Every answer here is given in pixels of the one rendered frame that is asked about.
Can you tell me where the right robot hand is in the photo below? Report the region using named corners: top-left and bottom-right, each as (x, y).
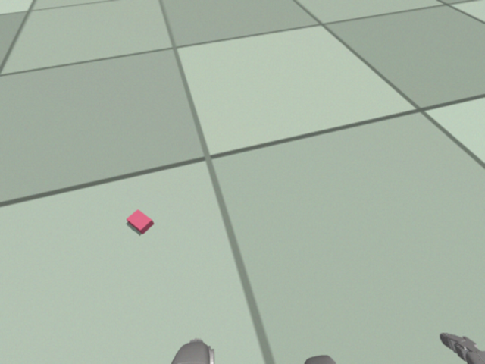
top-left (440, 333), bottom-right (485, 364)

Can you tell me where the small box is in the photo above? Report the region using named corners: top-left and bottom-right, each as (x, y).
top-left (127, 209), bottom-right (154, 234)

